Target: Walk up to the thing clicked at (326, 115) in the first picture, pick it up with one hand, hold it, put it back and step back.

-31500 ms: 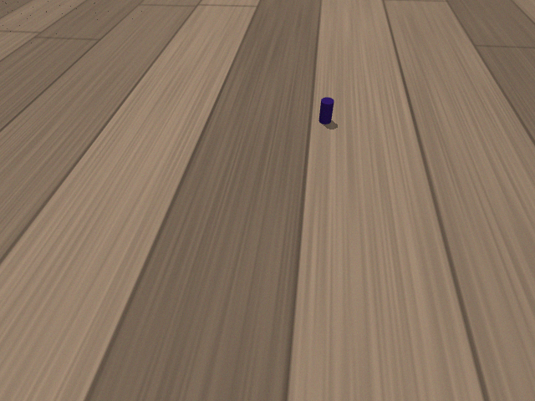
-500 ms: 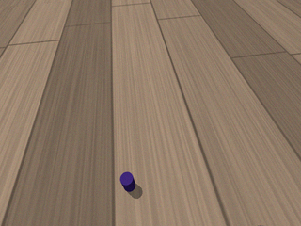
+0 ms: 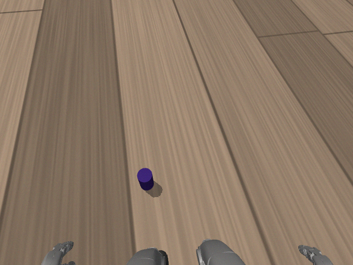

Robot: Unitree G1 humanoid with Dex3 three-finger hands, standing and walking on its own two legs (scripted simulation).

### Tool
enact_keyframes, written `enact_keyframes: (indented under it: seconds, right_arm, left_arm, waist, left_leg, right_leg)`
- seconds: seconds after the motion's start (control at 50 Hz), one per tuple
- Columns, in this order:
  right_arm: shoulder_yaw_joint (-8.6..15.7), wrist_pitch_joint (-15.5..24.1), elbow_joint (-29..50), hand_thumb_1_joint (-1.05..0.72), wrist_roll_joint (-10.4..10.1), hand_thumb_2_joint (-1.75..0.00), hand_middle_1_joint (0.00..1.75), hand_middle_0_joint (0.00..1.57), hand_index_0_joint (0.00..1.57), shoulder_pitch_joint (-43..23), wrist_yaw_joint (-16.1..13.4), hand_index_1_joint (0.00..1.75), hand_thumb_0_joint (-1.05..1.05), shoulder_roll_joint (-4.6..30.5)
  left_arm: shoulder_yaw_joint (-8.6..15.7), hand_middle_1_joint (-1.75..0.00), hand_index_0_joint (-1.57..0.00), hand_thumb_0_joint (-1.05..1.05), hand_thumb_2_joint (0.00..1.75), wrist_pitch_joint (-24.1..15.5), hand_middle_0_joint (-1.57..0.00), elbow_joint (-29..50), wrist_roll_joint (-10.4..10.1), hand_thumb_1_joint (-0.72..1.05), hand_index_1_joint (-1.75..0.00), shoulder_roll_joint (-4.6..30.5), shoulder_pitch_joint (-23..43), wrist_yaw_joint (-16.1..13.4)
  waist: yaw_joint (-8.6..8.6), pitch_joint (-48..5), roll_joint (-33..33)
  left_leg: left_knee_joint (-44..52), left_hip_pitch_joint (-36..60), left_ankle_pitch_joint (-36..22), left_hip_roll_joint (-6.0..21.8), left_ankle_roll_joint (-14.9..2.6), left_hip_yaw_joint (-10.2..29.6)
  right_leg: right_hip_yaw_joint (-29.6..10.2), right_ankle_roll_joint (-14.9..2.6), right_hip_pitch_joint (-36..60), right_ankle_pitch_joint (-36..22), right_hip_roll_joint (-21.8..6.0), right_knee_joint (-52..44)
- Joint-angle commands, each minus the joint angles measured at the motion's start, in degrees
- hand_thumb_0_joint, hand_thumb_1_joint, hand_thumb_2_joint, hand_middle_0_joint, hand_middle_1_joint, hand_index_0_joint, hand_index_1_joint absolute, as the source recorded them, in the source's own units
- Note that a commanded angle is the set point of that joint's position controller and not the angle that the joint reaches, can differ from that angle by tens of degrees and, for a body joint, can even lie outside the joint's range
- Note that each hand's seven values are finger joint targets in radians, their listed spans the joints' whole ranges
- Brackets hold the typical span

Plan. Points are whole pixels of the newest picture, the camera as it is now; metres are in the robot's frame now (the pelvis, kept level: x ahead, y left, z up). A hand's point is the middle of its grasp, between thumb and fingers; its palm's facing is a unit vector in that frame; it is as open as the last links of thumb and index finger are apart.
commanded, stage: step back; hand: left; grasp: from the side
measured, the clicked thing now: (145, 179) +0.52 +0.16 -0.69
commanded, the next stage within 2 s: none
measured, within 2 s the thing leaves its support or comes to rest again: neither
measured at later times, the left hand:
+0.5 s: hand out of the picture +0.00 +0.26 -0.15, palm faces +0.02 -0.92 -0.38, open 7.4 cm
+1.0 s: hand out of the picture -0.21 +0.24 -0.16, palm faces -0.06 -0.91 -0.41, open 7.3 cm
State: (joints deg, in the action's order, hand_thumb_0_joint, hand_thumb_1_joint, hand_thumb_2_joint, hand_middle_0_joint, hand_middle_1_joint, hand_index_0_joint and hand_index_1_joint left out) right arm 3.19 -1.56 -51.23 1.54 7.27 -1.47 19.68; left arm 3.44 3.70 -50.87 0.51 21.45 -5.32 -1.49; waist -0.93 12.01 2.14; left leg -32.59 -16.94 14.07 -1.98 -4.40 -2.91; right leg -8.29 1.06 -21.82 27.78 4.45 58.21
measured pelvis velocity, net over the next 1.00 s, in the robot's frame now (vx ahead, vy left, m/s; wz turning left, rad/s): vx -0.31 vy -0.03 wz -0.08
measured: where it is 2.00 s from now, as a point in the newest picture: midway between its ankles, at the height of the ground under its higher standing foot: outside the picture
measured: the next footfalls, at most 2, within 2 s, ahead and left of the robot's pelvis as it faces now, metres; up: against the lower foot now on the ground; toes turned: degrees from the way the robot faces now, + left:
right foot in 0.14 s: -0.02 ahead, -0.13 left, +0.00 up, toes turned +1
left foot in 0.50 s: -0.14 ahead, +0.10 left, +0.00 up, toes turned -1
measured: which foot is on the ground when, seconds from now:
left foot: down 0.00-0.18, up 0.20-0.48, down 0.50-1.00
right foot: up 0.00-0.12, down 0.14-0.54, up 0.56-0.94, down 0.96-1.00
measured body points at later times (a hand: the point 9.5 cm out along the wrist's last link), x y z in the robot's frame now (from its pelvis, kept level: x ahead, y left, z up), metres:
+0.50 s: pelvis -0.14 +0.00 -0.01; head -0.07 +0.00 +0.43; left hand -0.01 +0.30 -0.12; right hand -0.05 -0.33 -0.13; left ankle -0.18 +0.11 -0.73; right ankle -0.06 -0.13 -0.73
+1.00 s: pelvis -0.31 -0.03 -0.02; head -0.25 -0.04 +0.42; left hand -0.21 +0.29 -0.13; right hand -0.17 -0.36 -0.12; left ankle -0.18 +0.10 -0.73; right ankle -0.33 -0.15 -0.73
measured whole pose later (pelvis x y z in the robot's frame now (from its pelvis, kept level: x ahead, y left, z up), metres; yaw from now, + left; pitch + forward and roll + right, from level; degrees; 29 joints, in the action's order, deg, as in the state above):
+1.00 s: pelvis -0.31 -0.03 -0.02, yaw -4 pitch -3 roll -1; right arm 3.2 -2.2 -44.9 1.6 4.1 -1.0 23.6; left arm 5.3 3.3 -48.8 1.8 21.5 -10.6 0.6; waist 1.3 11.7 -2.7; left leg -39.5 -26.2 10.6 4.8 0.4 -0.1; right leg -1.7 -0.6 -13.7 23.7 3.1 40.2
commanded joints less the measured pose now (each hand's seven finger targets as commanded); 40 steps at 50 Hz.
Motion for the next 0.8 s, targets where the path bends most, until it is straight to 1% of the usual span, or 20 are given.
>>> enact_keyframes:
  seconds: [0.0,0.06,0.1,0.12,0.14,0.16,0.18,0.26,0.36,0.4,0.44,0.48,0.5,0.52,0.54,0.56,0.6,0.62,0.7,0.78]
  right_arm:
    - [4.1,1.0,4.3,-0.90,-0.2,-0.90,0.30,0.20,0.20,2.5,-0.8,0.30,0.00,15.5]
    - [4.2,0.7,5.5,-0.90,-0.1,-0.90,0.30,0.20,0.20,-0.4,-0.2,0.30,0.00,16.6]
    - [4.0,0.4,5.9,-0.90,-0.8,-0.90,0.30,0.20,0.20,-2.6,0.0,0.30,0.00,16.7]
    - [3.8,0.3,5.8,-0.90,-1.0,-0.90,0.30,0.20,0.20,-2.3,0.2,0.30,0.00,15.6]
    - [3.3,0.3,6.3,-0.90,-1.2,-0.90,0.30,0.20,0.20,-2.8,0.4,0.30,0.00,14.3]
    - [2.9,0.1,6.5,-0.90,-1.3,-0.90,0.30,0.20,0.20,-3.9,0.2,0.30,0.00,11.9]
    - [3.5,-0.4,5.8,-0.90,-0.7,-0.90,0.30,0.20,0.20,-2.9,-0.1,0.30,0.00,13.1]
    - [2.8,-0.3,2.7,-0.90,-1.6,-0.90,0.30,0.20,0.20,3.2,0.2,0.30,0.00,12.7]
    - [1.7,0.6,4.5,-0.90,-1.8,-0.90,0.30,0.20,0.20,2.6,-0.6,0.30,0.00,12.3]
    - [1.7,1.0,4.8,-0.90,-1.3,-0.90,0.30,0.20,0.20,3.7,-0.7,0.30,0.00,12.0]
    - [2.2,1.4,3.8,-0.90,-0.9,-0.90,0.30,0.20,0.20,5.7,-0.5,0.30,0.00,11.8]
    - [3.0,1.7,2.6,-0.90,0.0,-0.90,0.30,0.20,0.20,8.3,-0.4,0.30,0.00,12.5]
    - [4.1,1.8,3.3,-0.90,1.1,-0.90,0.30,0.20,0.20,7.6,-0.3,0.30,0.00,16.7]
    - [4.9,1.6,4.5,-0.90,1.3,-0.90,0.30,0.20,0.20,4.1,0.2,0.30,0.00,21.8]
    - [5.4,1.7,5.1,-0.90,0.8,-0.90,0.30,0.20,0.20,4.1,0.2,0.30,0.00,23.9]
    - [5.3,2.1,5.5,-0.90,0.9,-0.90,0.30,0.20,0.20,1.6,-0.3,0.30,0.00,22.4]
    - [3.3,2.3,6.4,-0.90,1.4,-0.90,0.30,0.20,0.20,-3.1,-0.5,0.30,0.00,16.2]
    - [3.2,2.3,6.3,-0.90,0.8,-0.90,0.30,0.20,0.20,-2.8,-0.7,0.30,0.00,15.3]
    - [3.5,2.2,6.3,-0.90,-0.1,-0.90,0.30,0.20,0.20,3.2,-0.9,0.30,0.00,14.0]
    - [4.3,2.0,7.1,-0.90,0.0,-0.90,0.30,0.20,0.20,4.9,-1.1,0.30,0.00,15.6]
  left_arm:
    - [3.2,-0.30,-0.20,0.00,0.90,-1.7,-0.20,5.3,0.6,0.90,-0.30,9.8,-2.2,-0.3]
    - [3.6,-0.30,-0.20,0.00,0.90,-2.0,-0.20,4.0,0.9,0.90,-0.30,9.8,-6.0,0.3]
    - [4.0,-0.30,-0.20,0.00,0.90,-2.4,-0.20,2.3,1.3,0.90,-0.30,9.8,-10.3,0.6]
    - [4.4,-0.30,-0.20,0.00,0.90,-2.6,-0.20,2.3,1.7,0.90,-0.30,11.1,-10.3,0.6]
    - [5.2,-0.30,-0.20,0.00,0.90,-2.7,-0.20,3.1,2.0,0.90,-0.30,13.8,-10.1,0.7]
    - [5.9,-0.30,-0.20,0.00,0.90,-2.7,-0.20,4.7,1.4,0.90,-0.30,17.4,-5.8,0.9]
    - [5.9,-0.30,-0.20,0.00,0.90,-3.1,-0.20,7.5,2.2,0.90,-0.30,19.3,-1.4,0.6]
    - [4.9,-0.30,-0.20,0.00,0.90,-3.1,-0.20,9.7,1.5,0.90,-0.30,12.4,3.7,-0.2]
    - [4.5,-0.30,-0.20,0.00,0.90,-2.4,-0.20,10.1,1.9,0.90,-0.30,11.4,-3.3,-0.3]
    - [4.6,-0.30,-0.20,0.00,0.90,-2.0,-0.20,10.4,1.8,0.90,-0.30,11.9,-4.1,-0.4]
    - [4.3,-0.30,-0.20,0.00,0.90,-1.3,-0.20,10.5,1.1,0.90,-0.30,12.2,-4.5,-0.1]
    - [3.8,-0.30,-0.20,0.00,0.90,-0.4,-0.20,11.5,0.4,0.90,-0.30,12.4,-2.8,0.4]
    - [3.2,-0.30,-0.20,0.00,0.90,-0.2,-0.20,12.1,0.3,0.90,-0.30,10.3,-3.4,0.6]
    - [3.4,-0.30,-0.20,0.00,0.90,-0.4,-0.20,12.4,0.2,0.90,-0.30,9.7,-1.3,0.2]
    - [4.6,-0.30,-0.20,0.00,0.90,-0.4,-0.20,12.6,1.2,0.90,-0.30,11.6,3.1,-0.7]
    - [4.6,-0.30,-0.20,0.00,0.90,-0.5,-0.20,12.2,1.4,0.90,-0.30,12.6,2.6,-0.7]
    - [4.3,-0.30,-0.20,0.00,0.90,-0.4,-0.20,9.6,0.0,0.90,-0.30,10.8,-2.6,-0.1]
    - [4.3,-0.30,-0.20,0.00,0.90,-0.3,-0.20,8.7,-0.2,0.90,-0.30,10.7,-5.0,0.1]
    - [4.4,-0.30,-0.20,0.00,0.90,-0.8,-0.20,9.2,0.9,0.90,-0.30,9.8,-5.5,0.0]
    - [4.2,-0.30,-0.20,0.00,0.90,-1.1,-0.20,9.7,1.0,0.90,-0.30,10.1,-3.8,0.2]
  waist:
    - [-1.32,-15.9,-8.8]
    - [0.42,-16.8,-9.0]
    - [2.62,-17.0,-8.0]
    - [2.41,-16.5,-4.2]
    - [2.56,-15.2,3.2]
    - [2.87,-11.0,13.1]
    - [2.93,-8.6,14.3]
    - [-0.67,-8.4,4.9]
    - [3.26,-13.6,7.6]
    - [3.19,-16.5,10.0]
    - [2.68,-18.4,9.5]
    - [0.78,-17.4,6.7]
    - [1.01,-17.3,-4.1]
    - [0.69,-14.1,-14.8]
    - [-3.39,-12.1,-16.1]
    - [-1.71,-10.7,-13.2]
    - [3.16,-10.7,-8.0]
    - [4.10,-10.6,-8.8]
    - [0.79,-13.8,-9.9]
    - [-1.62,-14.4,-10.3]
  left_leg:
    - [4.4,16.8,-30.1,17.2,-8.99,16.7]
    - [4.4,10.0,-18.5,16.9,-7.85,16.4]
    - [2.9,3.3,-12.5,15.5,-4.95,15.0]
    - [1.3,-1.0,-7.1,12.9,-2.30,13.8]
    - [-5.8,-7.4,1.5,7.4,1.09,9.9]
    - [-18.7,-9.3,15.2,-2.8,4.30,3.6]
    - [-31.4,-5.6,21.5,-3.3,5.30,8.9]
    - [-38.1,-7.3,13.5,-6.5,4.75,12.0]
    - [-21.6,-11.8,16.6,-3.3,6.39,8.1]
    - [-10.7,-9.4,17.0,0.1,5.66,6.9]
    - [2.0,-3.5,9.7,-0.3,5.06,3.8]
    - [12.3,6.6,-6.3,1.5,3.64,5.6]
    - [12.1,11.8,-11.5,11.4,0.76,19.5]
    - [13.8,10.6,-18.4,21.5,-5.65,31.0]
    - [15.3,-0.4,-18.1,27.0,-12.74,35.8]
    - [14.5,-1.7,-18.5,26.0,-12.90,33.0]
    - [9.7,4.9,-28.2,14.6,-5.15,16.3]
    - [9.0,6.8,-27.8,13.1,-2.99,13.7]
    - [5.2,18.3,-32.9,14.1,-6.18,15.2]
    - [4.9,18.0,-30.4,17.1,-10.09,15.5]
  right_leg:
    - [2.8,-0.23,-2.3,0.8,-2.5,-9.6]
    - [5.0,-1.56,5.2,-3.3,-3.3,-19.7]
    - [5.6,-3.33,12.7,-12.1,-3.1,-28.4]
    - [1.5,-5.04,14.6,-15.2,-5.0,-30.6]
    - [-10.3,-9.23,14.3,-17.3,-12.6,-33.7]
    - [-20.6,-16.81,6.4,-16.7,-22.2,-40.1]
    - [-26.6,-21.12,-2.9,-18.9,-27.5,-41.8]
    - [-6.4,-13.20,1.3,-31.7,-16.2,-36.3]
    - [-5.2,-13.45,19.9,-37.1,-15.5,-31.6]
    - [-6.1,-13.37,24.1,-41.7,-17.4,-28.9]
    - [-4.3,-11.38,24.3,-41.5,-15.5,-24.8]
    - [-2.6,-7.42,13.6,-32.6,-12.8,-21.8]
    - [0.9,-4.10,1.7,-19.2,-7.5,-15.4]
    - [5.0,-2.00,-8.4,5.2,2.1,-6.4]
    - [-2.2,-1.02,-3.8,11.0,1.1,4.6]
    - [-4.3,-1.50,-3.5,7.9,0.2,10.4]
    - [-5.6,-2.51,-7.6,0.7,2.5,13.6]
    - [-5.1,-2.57,-9.0,-1.4,3.1,13.7]
    - [-2.6,0.31,-11.3,-1.5,2.2,9.4]
    - [-0.2,1.26,-7.9,2.1,-0.3,0.1]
